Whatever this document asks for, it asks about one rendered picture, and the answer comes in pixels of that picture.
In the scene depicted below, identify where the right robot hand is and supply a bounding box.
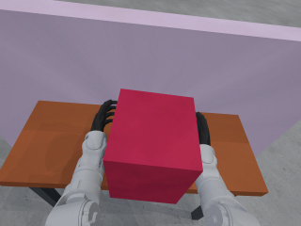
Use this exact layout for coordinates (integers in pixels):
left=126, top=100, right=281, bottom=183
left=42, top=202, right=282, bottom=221
left=196, top=112, right=211, bottom=146

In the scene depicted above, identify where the right robot forearm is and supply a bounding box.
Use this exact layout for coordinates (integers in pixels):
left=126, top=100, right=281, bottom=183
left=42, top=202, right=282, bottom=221
left=195, top=144, right=249, bottom=217

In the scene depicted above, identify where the left robot forearm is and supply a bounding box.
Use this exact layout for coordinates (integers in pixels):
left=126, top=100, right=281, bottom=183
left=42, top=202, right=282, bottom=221
left=44, top=130, right=107, bottom=226

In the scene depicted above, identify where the left robot upper arm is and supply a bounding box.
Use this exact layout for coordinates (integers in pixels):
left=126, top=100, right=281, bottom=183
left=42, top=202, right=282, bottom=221
left=45, top=200, right=103, bottom=226

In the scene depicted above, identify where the table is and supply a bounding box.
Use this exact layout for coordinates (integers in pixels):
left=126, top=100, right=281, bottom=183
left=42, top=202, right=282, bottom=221
left=0, top=100, right=269, bottom=220

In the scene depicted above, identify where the left robot hand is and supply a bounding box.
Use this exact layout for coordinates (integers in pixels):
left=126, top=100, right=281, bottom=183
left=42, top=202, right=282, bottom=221
left=90, top=99, right=118, bottom=132

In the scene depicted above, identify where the right robot upper arm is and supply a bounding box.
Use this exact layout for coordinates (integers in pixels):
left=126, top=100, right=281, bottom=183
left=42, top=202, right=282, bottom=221
left=203, top=203, right=261, bottom=226

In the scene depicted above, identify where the carton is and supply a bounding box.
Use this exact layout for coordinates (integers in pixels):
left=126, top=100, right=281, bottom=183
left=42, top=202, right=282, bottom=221
left=103, top=89, right=203, bottom=204

